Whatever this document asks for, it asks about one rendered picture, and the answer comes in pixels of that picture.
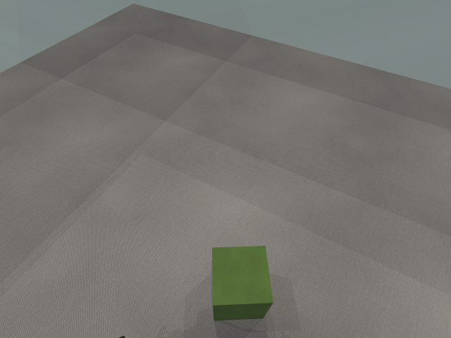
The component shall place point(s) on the carton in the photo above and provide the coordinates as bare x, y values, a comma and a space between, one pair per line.
241, 283

